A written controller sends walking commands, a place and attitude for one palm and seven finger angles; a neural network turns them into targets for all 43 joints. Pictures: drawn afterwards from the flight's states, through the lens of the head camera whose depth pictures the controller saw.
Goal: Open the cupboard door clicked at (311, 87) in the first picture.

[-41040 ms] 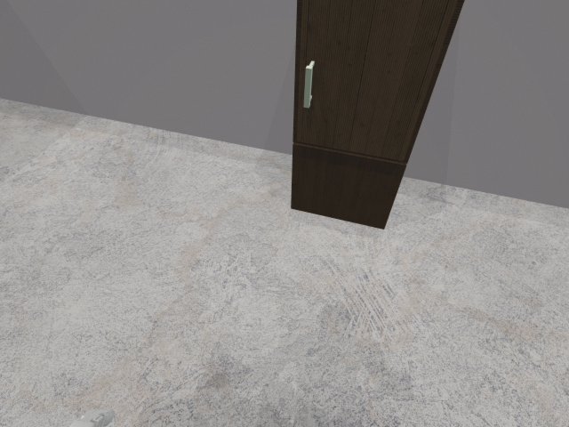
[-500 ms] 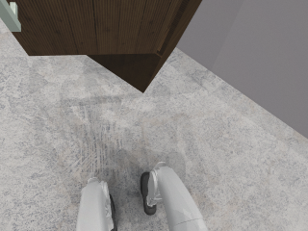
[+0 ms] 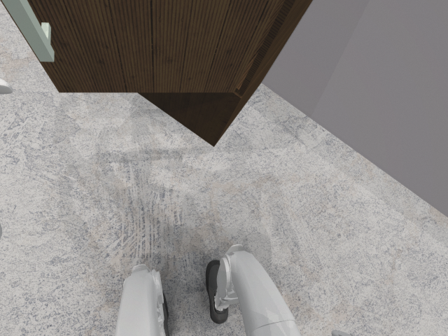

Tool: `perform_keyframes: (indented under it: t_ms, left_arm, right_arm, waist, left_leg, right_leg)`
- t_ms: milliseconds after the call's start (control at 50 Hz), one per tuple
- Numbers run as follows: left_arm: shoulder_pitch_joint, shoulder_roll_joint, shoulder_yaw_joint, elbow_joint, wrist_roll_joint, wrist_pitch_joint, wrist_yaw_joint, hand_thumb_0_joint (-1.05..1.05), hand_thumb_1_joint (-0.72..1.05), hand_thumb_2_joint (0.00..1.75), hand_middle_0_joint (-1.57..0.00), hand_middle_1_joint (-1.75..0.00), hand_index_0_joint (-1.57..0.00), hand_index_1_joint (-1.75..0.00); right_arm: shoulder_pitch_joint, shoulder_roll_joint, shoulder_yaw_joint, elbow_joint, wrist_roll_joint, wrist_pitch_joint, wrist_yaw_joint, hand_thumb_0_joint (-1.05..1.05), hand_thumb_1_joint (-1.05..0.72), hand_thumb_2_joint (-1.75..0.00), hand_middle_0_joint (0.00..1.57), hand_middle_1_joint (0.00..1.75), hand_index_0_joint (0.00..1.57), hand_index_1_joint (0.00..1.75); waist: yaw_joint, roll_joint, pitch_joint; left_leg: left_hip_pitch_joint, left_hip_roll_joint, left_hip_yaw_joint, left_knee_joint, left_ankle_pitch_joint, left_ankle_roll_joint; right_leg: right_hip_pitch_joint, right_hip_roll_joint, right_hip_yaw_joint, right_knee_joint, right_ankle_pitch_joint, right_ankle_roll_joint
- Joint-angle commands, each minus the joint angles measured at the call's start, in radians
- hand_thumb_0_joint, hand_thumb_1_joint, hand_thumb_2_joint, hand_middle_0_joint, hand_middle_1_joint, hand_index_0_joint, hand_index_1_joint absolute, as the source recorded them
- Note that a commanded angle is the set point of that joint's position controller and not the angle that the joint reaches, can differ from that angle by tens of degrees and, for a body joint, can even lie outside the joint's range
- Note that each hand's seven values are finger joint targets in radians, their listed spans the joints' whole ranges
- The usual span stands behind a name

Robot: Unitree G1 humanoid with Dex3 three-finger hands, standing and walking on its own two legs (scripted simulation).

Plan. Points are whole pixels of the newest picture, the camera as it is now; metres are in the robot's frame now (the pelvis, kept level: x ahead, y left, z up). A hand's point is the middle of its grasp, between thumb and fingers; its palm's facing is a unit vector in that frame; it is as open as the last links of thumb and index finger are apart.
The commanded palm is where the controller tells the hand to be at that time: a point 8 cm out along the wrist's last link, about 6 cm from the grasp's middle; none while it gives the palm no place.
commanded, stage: move the hooked fingers beside the handle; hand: left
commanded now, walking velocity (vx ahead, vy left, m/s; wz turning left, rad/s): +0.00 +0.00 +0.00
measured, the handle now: (28, 10) +0.59 +0.23 +0.05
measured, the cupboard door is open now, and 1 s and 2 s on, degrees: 41 41 41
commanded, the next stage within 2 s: slide the fingers in behind the handle in 0.10 s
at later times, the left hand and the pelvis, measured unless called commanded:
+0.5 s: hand out of the picture +0.54 +0.28 +0.04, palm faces +0.03 -1.00 -0.01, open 14.0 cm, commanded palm +0.53 +0.29 +0.05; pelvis -0.01 +0.00 +0.00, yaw +0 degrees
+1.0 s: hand (16, 40) +0.55 +0.24 +0.05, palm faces +0.04 -1.00 -0.02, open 14.0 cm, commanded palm +0.53 +0.26 +0.05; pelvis +0.00 +0.00 +0.01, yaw +0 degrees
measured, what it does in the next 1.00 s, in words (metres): stands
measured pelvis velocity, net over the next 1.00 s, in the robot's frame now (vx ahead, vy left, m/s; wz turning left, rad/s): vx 0.00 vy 0.00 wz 0.01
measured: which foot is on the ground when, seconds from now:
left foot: down 0.00-1.00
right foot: down 0.00-1.00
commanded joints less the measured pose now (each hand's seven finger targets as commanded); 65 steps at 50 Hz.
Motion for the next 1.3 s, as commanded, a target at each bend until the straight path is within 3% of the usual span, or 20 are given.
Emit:
perform_keyframes:
  t_ms: [0, 80, 160, 220, 240, 320, 360, 380, 420, 460, 500, 580, 700, 780, 920, 980, 1040, 1080, 1180, 1280]
  left_arm:
    - [-0.347, 0.285, 0.021, -0.224, -0.038, -0.066, -0.012, 0.0, -0.5, 0.3, -0.3, -1.2, -0.3, -1.2]
    - [-0.344, 0.319, 0.057, -0.268, -0.049, -0.069, -0.014, 0.0, -0.5, 0.3, -0.3, -1.2, -0.3, -1.2]
    - [-0.347, 0.289, 0.032, -0.245, -0.047, -0.066, -0.017, 0.0, -0.5, 0.3, -0.3, -1.2, -0.3, -1.2]
    - [-0.359, 0.27, 0.009, -0.208, -0.048, -0.057, -0.019, 0.0, -0.5, 0.3, -0.3, -1.2, -0.3, -1.2]
    - [-0.38, 0.246, -0.012, -0.215, -0.05, -0.061, -0.02, 0.0, -0.5, 0.3, -0.3, -1.2, -0.3, -1.2]
    - [-0.373, 0.265, 0.003, -0.198, -0.049, -0.058, -0.012, 0.0, -0.5, 0.3, -0.3, -1.2, -0.3, -1.2]
    - [-0.357, 0.272, 0.007, -0.207, -0.04, -0.063, -0.006, 0.0, -0.5, 0.3, -0.3, -1.2, -0.3, -1.2]
    - [-0.36, 0.237, -0.013, -0.196, -0.046, -0.058, -0.003, 0.0, -0.5, 0.3, -0.3, -1.2, -0.3, -1.2]
    - [-0.386, 0.252, -0.006, -0.205, -0.04, -0.058, 0.011, 0.0, -0.5, 0.3, -0.3, -1.2, -0.3, -1.2]
    - [-0.405, 0.269, 0.006, -0.232, -0.037, -0.068, 0.021, 0.0, -0.5, 0.3, -0.3, -1.2, -0.3, -1.2]
    - [-0.386, 0.26, 0.009, -0.224, -0.034, -0.068, 0.032, 0.0, -0.5, 0.3, -0.3, -1.2, -0.3, -1.2]
    - [-0.395, 0.195, -0.028, -0.272, -0.034, -0.076, 0.049, 0.0, -0.5, 0.3, -0.3, -1.2, -0.3, -1.2]
    - [-0.379, 0.13, -0.044, -0.281, -0.037, -0.075, 0.085, 0.0, -0.5, 0.3, -0.3, -1.2, -0.3, -1.2]
    - [-0.376, 0.12, -0.047, -0.236, -0.03, -0.083, 0.11, 0.0, -0.5, 0.3, -0.3, -1.2, -0.3, -1.2]
    - [-0.353, 0.125, -0.033, -0.202, -0.025, -0.116, 0.132, 0.0, -0.5, 0.3, -0.3, -1.2, -0.3, -1.2]
    - [-0.339, 0.131, -0.027, -0.222, -0.027, -0.124, 0.127, 0.0, -0.5, 0.3, -0.3, -1.2, -0.3, -1.2]
    - [-0.352, 0.108, -0.04, -0.232, -0.035, -0.127, 0.123, 0.0, -0.5, 0.3, -0.3, -1.2, -0.3, -1.2]
    - [-0.336, 0.081, -0.053, -0.252, -0.037, -0.129, 0.124, 0.0, -0.5, 0.3, -0.3, -1.2, -0.3, -1.2]
    - [-0.352, 0.045, -0.067, -0.242, -0.047, -0.121, 0.141, 0.0, -0.5, 0.3, -0.3, -1.2, -0.3, -1.2]
    - [-0.377, 0.041, -0.069, -0.266, -0.038, -0.138, 0.166, 0.0, -0.5, 0.3, -0.3, -1.2, -0.3, -1.2]
  right_arm:
    - [0.233, -0.222, -0.08, -0.01, -0.003, 0.008, -0.013, 0.0, -0.9, -0.9, 0.2, 0.3, 0.2, 0.3]
    - [0.233, -0.225, -0.084, -0.008, -0.002, 0.007, -0.011, 0.0, -0.9, -0.9, 0.2, 0.3, 0.2, 0.3]
    - [0.232, -0.222, -0.082, 0.001, 0.001, 0.002, -0.011, 0.0, -0.9, -0.9, 0.2, 0.3, 0.2, 0.3]
    - [0.225, -0.222, -0.078, 0.004, 0.003, -0.001, -0.015, 0.0, -0.9, -0.9, 0.2, 0.3, 0.2, 0.3]
    - [0.223, -0.218, -0.077, 0.005, 0.002, -0.005, -0.015, 0.0, -0.9, -0.9, 0.2, 0.3, 0.2, 0.3]
    - [0.226, -0.222, -0.075, 0.005, 0.0, -0.009, -0.017, 0.0, -0.9, -0.9, 0.2, 0.3, 0.2, 0.3]
    - [0.233, -0.222, -0.075, 0.001, 0.0, -0.007, -0.014, 0.0, -0.9, -0.9, 0.2, 0.3, 0.2, 0.3]
    - [0.226, -0.22, -0.077, 0.001, 0.0, -0.008, -0.013, 0.0, -0.9, -0.9, 0.2, 0.3, 0.2, 0.3]
    - [0.227, -0.221, -0.076, 0.001, -0.001, -0.007, -0.014, 0.0, -0.9, -0.9, 0.2, 0.3, 0.2, 0.3]
    - [0.23, -0.223, -0.076, 0.002, -0.003, -0.008, -0.011, 0.0, -0.9, -0.9, 0.2, 0.3, 0.2, 0.3]
    - [0.231, -0.221, -0.078, 0.001, -0.003, -0.008, -0.011, 0.0, -0.9, -0.9, 0.2, 0.3, 0.2, 0.3]
    - [0.238, -0.216, -0.087, 0.009, -0.006, -0.008, -0.002, 0.0, -0.9, -0.9, 0.2, 0.3, 0.2, 0.3]
    - [0.248, -0.21, -0.095, 0.018, -0.011, -0.005, 0.002, 0.0, -0.9, -0.9, 0.2, 0.3, 0.2, 0.3]
    - [0.242, -0.204, -0.091, 0.018, -0.01, -0.005, 0.003, 0.0, -0.9, -0.9, 0.2, 0.3, 0.2, 0.3]
    - [0.234, -0.197, -0.089, 0.011, -0.01, -0.008, 0.006, 0.0, -0.9, -0.9, 0.2, 0.3, 0.2, 0.3]
    - [0.23, -0.195, -0.09, 0.003, -0.01, -0.007, 0.006, 0.0, -0.9, -0.9, 0.2, 0.3, 0.2, 0.3]
    - [0.232, -0.193, -0.093, 0.006, -0.008, -0.009, 0.006, 0.0, -0.9, -0.9, 0.2, 0.3, 0.2, 0.3]
    - [0.231, -0.191, -0.1, 0.009, -0.008, -0.007, 0.009, 0.0, -0.9, -0.9, 0.2, 0.3, 0.2, 0.3]
    - [0.229, -0.189, -0.102, 0.021, -0.008, -0.006, 0.009, 0.0, -0.9, -0.9, 0.2, 0.3, 0.2, 0.3]
    - [0.227, -0.186, -0.105, 0.029, -0.012, -0.012, 0.009, 0.0, -0.9, -0.9, 0.2, 0.3, 0.2, 0.3]
  waist:
    - [0.019, 0.314, -0.615]
    - [0.031, 0.324, -0.662]
    - [0.02, 0.324, -0.617]
    - [0.005, 0.272, -0.576]
    - [0.0, 0.31, -0.569]
    - [0.005, 0.281, -0.591]
    - [0.02, 0.316, -0.603]
    - [0.008, 0.305, -0.59]
    - [0.006, 0.29, -0.587]
    - [0.013, 0.328, -0.608]
    - [0.012, 0.304, -0.612]
    - [0.017, 0.367, -0.644]
    - [0.015, 0.331, -0.631]
    - [0.008, 0.273, -0.572]
    - [0.014, 0.225, -0.564]
    - [0.028, 0.247, -0.604]
    - [0.017, 0.229, -0.603]
    - [0.03, 0.274, -0.637]
    - [0.013, 0.227, -0.601]
    - [0.018, 0.256, -0.63]
  left_leg:
    - [0.55, -0.005, -0.117, -0.152, 0.7, -0.05]
    - [0.571, -0.005, -0.12, -0.153, 0.712, -0.053]
    - [0.554, -0.005, -0.117, -0.157, 0.671, -0.048]
    - [0.484, -0.012, -0.106, -0.157, 0.582, -0.034]
    - [0.5, -0.011, -0.11, -0.159, 0.582, -0.036]
    - [0.472, -0.014, -0.107, -0.154, 0.56, -0.034]
    - [0.51, -0.012, -0.114, -0.162, 0.598, -0.043]
    - [0.498, -0.014, -0.109, -0.16, 0.581, -0.04]
    - [0.475, -0.015, -0.108, -0.159, 0.552, -0.037]
    - [0.507, -0.012, -0.117, -0.163, 0.573, -0.045]
    - [0.509, -0.013, -0.119, -0.164, 0.576, -0.046]
    - [0.609, -0.006, -0.139, -0.177, 0.663, -0.069]
    - [0.641, -0.001, -0.149, -0.193, 0.683, -0.075]
    - [0.549, -0.01, -0.125, -0.2, 0.592, -0.058]
    - [0.462, -0.02, -0.096, -0.196, 0.523, -0.04]
    - [0.471, -0.023, -0.089, -0.19, 0.557, -0.04]
    - [0.466, -0.023, -0.089, -0.186, 0.557, -0.034]
    - [0.513, -0.023, -0.091, -0.186, 0.599, -0.042]
    - [0.49, -0.023, -0.088, -0.185, 0.568, -0.037]
    - [0.514, -0.026, -0.089, -0.183, 0.578, -0.042]
  right_leg:
    - [0.268, 0.051, 0.077, -0.073, 0.276, -0.01]
    - [0.283, 0.051, 0.08, -0.071, 0.282, -0.011]
    - [0.261, 0.052, 0.08, -0.079, 0.259, -0.011]
    - [0.277, 0.052, 0.083, -0.085, 0.235, -0.009]
    - [0.252, 0.051, 0.083, -0.085, 0.23, -0.013]
    - [0.274, 0.052, 0.083, -0.078, 0.227, -0.012]
    - [0.261, 0.052, 0.078, -0.074, 0.228, -0.016]
    - [0.252, 0.051, 0.081, -0.08, 0.225, -0.014]
    - [0.263, 0.051, 0.082, -0.076, 0.216, -0.013]
    - [0.248, 0.05, 0.078, -0.07, 0.215, -0.017]
    - [0.253, 0.05, 0.078, -0.072, 0.215, -0.015]
    - [0.213, 0.047, 0.071, -0.076, 0.221, -0.017]
    - [0.205, 0.046, 0.067, -0.09, 0.221, -0.015]
    - [0.249, 0.048, 0.076, -0.098, 0.215, -0.015]
    - [0.323, 0.049, 0.093, -0.098, 0.226, -0.014]
    - [0.349, 0.046, 0.099, -0.089, 0.263, -0.016]
    - [0.359, 0.046, 0.102, -0.088, 0.28, -0.016]
    - [0.346, 0.044, 0.101, -0.087, 0.291, -0.016]
    - [0.344, 0.045, 0.1, -0.096, 0.283, -0.012]
    - [0.347, 0.043, 0.102, -0.093, 0.288, -0.016]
